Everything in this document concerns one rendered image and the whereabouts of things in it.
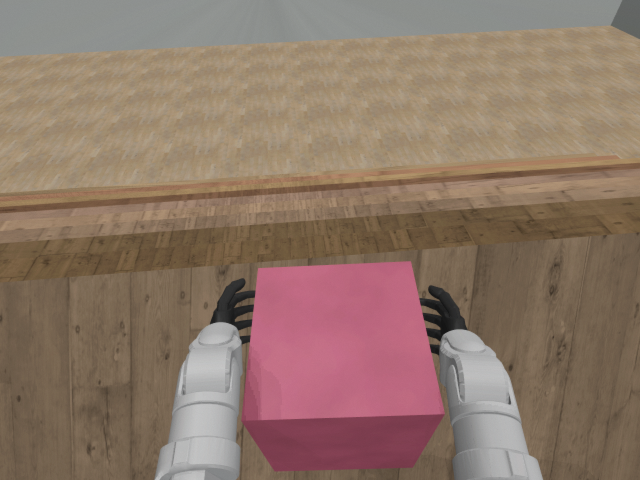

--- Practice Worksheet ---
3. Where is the right robot forearm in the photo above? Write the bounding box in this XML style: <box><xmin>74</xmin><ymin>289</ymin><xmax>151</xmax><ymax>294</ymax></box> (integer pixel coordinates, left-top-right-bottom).
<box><xmin>439</xmin><ymin>329</ymin><xmax>543</xmax><ymax>480</ymax></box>

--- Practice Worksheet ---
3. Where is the robot left hand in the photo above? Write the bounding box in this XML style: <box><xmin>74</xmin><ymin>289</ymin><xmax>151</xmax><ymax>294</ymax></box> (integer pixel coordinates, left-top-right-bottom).
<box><xmin>210</xmin><ymin>278</ymin><xmax>256</xmax><ymax>344</ymax></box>

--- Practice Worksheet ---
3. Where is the left robot forearm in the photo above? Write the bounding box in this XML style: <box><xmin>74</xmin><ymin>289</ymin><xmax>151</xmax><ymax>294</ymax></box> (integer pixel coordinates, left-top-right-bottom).
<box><xmin>154</xmin><ymin>322</ymin><xmax>243</xmax><ymax>480</ymax></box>

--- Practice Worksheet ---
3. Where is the robot right hand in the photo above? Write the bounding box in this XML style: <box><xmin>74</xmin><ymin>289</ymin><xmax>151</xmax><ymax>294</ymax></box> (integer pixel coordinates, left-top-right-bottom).
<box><xmin>419</xmin><ymin>285</ymin><xmax>468</xmax><ymax>355</ymax></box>

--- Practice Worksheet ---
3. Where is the carton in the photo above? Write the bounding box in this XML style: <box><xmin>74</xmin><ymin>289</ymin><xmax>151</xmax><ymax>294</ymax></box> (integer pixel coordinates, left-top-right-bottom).
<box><xmin>241</xmin><ymin>261</ymin><xmax>445</xmax><ymax>472</ymax></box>

